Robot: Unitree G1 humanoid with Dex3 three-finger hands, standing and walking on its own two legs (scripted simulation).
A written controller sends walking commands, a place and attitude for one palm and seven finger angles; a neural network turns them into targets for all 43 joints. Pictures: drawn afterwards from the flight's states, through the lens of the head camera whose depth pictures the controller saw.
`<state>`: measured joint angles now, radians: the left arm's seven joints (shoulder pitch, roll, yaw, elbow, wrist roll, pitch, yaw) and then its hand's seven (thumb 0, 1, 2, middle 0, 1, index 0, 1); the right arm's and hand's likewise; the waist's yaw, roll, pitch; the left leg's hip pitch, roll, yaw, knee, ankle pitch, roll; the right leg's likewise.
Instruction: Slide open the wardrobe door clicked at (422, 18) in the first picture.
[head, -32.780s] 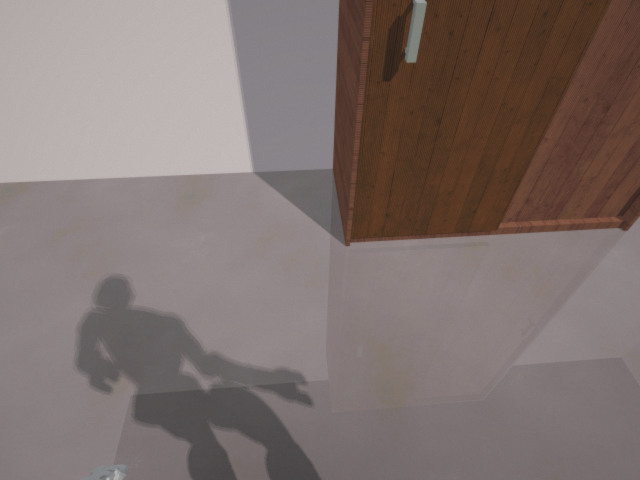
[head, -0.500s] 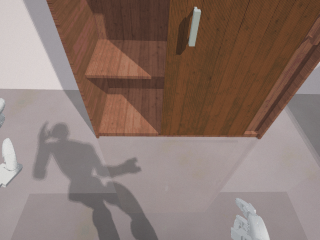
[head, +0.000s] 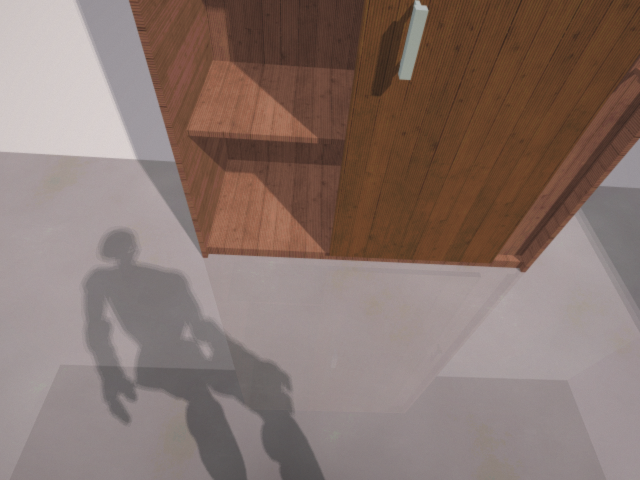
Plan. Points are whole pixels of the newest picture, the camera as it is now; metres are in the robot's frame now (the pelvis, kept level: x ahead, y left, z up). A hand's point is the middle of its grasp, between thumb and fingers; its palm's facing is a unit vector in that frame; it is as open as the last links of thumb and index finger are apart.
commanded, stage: let the arm hang, fingers relaxed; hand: left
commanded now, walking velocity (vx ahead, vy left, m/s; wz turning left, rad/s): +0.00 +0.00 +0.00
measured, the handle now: (410, 40) +0.94 -0.14 +0.11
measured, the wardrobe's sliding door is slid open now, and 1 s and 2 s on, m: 0.47 0.47 0.47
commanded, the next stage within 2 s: look to check the result in 0.70 s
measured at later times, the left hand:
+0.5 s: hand out of the picture +0.02 +0.20 -0.17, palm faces -0.02 -0.98 -0.21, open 7.4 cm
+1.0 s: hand out of the picture +0.04 +0.23 -0.16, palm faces -0.04 -0.96 -0.27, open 7.4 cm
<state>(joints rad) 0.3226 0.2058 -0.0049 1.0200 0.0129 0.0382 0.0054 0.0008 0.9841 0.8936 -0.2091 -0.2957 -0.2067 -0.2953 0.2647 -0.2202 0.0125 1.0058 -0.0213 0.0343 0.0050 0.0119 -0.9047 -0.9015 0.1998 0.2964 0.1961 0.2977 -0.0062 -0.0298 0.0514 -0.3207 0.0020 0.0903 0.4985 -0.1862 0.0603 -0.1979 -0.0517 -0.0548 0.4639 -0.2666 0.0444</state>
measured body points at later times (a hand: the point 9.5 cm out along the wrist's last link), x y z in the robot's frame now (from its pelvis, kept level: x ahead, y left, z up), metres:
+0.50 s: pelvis +0.00 +0.02 +0.00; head +0.00 +0.01 +0.45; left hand +0.02 +0.25 -0.15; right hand +0.01 -0.22 -0.16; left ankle +0.05 +0.08 -0.74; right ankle -0.01 -0.15 -0.74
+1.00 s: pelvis +0.01 +0.01 +0.01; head +0.03 +0.01 +0.46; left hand +0.04 +0.28 -0.14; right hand +0.05 -0.26 -0.14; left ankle +0.05 +0.08 -0.74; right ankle -0.01 -0.15 -0.74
